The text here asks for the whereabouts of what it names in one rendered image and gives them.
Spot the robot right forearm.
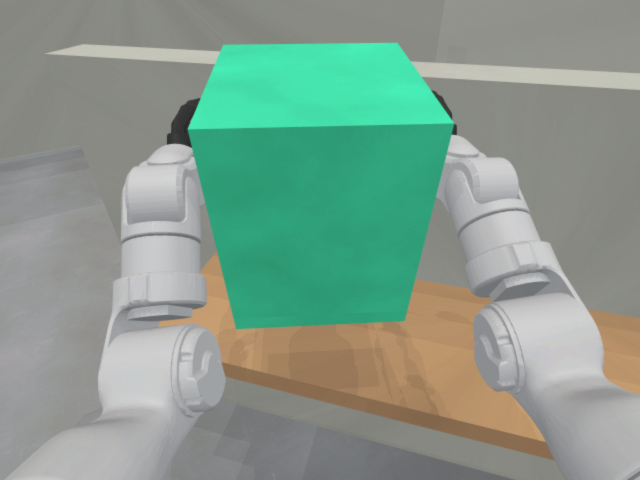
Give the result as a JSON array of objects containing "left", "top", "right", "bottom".
[{"left": 435, "top": 135, "right": 604, "bottom": 368}]

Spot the table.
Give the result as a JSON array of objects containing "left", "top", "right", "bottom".
[{"left": 158, "top": 251, "right": 640, "bottom": 461}]

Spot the robot right hand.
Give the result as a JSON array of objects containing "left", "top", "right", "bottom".
[{"left": 431, "top": 90, "right": 457, "bottom": 135}]

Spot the left robot upper arm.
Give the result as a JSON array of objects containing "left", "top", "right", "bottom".
[{"left": 5, "top": 324, "right": 226, "bottom": 480}]

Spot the robot left forearm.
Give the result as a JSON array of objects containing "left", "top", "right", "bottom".
[{"left": 98, "top": 144, "right": 207, "bottom": 405}]

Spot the robot left hand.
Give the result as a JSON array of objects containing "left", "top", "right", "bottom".
[{"left": 167, "top": 98, "right": 201, "bottom": 148}]

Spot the right robot upper arm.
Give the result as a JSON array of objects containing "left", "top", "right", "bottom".
[{"left": 473, "top": 292, "right": 640, "bottom": 480}]

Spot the carton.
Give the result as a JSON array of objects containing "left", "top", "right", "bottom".
[{"left": 188, "top": 43, "right": 454, "bottom": 329}]

